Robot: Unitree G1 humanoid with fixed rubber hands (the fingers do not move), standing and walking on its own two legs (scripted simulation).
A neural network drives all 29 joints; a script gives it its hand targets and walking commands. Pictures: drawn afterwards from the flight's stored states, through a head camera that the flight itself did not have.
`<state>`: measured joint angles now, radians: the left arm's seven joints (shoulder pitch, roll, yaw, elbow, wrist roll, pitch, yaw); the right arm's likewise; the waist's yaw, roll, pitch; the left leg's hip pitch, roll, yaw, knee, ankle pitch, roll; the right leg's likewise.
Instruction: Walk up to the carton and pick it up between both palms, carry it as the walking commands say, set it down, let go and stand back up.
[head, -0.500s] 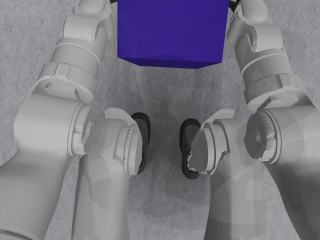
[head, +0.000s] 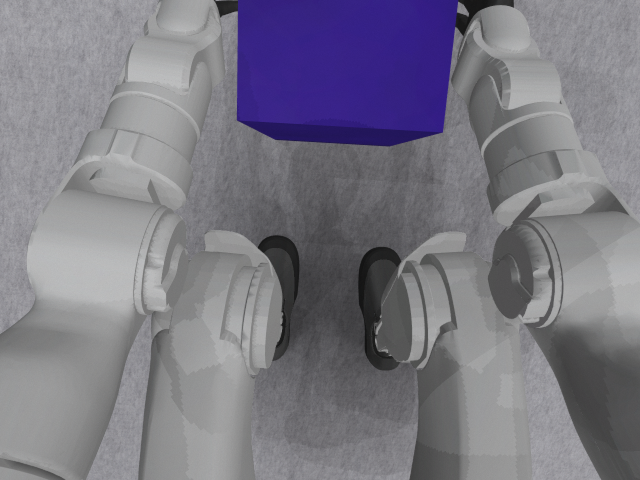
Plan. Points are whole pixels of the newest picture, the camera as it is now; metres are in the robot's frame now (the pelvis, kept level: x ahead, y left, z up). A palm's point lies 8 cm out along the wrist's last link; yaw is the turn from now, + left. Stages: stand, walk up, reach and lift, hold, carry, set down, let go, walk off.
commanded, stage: set down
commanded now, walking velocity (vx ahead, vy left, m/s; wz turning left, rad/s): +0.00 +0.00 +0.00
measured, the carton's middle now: (341, 30) +0.54 +0.01 -0.23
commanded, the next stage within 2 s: none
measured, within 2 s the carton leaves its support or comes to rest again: neither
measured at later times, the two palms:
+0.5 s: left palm out of the picture +0.54 +0.14 -0.16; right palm (486, 25) +0.54 -0.13 -0.16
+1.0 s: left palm out of the picture +0.54 +0.14 -0.16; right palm (488, 26) +0.54 -0.13 -0.16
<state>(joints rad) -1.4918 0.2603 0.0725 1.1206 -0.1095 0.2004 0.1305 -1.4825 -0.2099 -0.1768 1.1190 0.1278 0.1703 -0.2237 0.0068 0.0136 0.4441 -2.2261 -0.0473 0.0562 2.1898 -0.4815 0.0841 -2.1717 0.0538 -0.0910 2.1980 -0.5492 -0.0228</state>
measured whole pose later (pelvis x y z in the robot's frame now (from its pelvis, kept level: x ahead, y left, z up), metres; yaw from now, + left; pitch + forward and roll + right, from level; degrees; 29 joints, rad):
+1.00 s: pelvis +0.00 +0.00 -0.01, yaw -1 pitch +32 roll -3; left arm -1.47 0.26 0.16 1.17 -0.03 0.12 0.06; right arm -1.45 -0.20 -0.19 1.15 0.11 0.12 -0.15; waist 0.01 0.01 0.38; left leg -2.28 -0.03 0.06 2.20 -0.48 0.08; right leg -2.24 0.07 -0.09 2.20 -0.54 -0.02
